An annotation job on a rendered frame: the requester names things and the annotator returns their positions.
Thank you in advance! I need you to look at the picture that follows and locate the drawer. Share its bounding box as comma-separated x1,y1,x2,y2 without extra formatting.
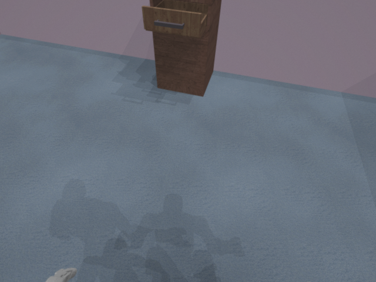
142,0,209,38

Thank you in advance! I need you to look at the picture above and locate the cabinet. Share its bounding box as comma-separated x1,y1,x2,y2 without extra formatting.
150,0,221,97

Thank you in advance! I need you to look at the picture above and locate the handle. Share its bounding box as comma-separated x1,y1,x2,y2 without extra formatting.
154,20,184,29

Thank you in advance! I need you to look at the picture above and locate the robot left hand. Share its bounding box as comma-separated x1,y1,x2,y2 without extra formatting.
45,268,77,282

